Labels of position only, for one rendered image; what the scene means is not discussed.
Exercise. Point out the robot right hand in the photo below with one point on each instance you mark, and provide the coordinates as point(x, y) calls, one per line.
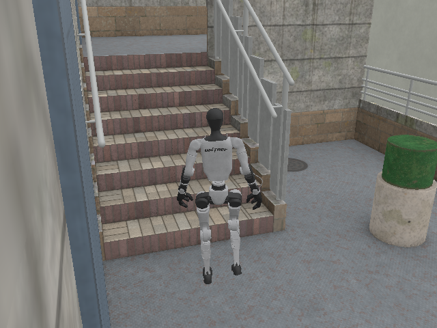
point(257, 198)

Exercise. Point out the robot right thigh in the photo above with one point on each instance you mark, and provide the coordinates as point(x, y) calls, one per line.
point(234, 203)

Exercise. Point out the robot right upper arm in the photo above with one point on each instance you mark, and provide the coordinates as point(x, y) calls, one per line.
point(242, 155)

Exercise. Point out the robot left forearm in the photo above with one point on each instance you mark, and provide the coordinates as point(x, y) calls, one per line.
point(183, 182)

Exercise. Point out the robot torso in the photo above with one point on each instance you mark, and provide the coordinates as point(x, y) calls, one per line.
point(217, 165)

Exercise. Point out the robot left hand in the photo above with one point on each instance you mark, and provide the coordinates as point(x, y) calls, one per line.
point(186, 197)

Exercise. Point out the robot right forearm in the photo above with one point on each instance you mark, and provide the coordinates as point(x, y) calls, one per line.
point(250, 178)

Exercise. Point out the robot left upper arm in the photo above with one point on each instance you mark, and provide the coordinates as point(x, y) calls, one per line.
point(191, 157)

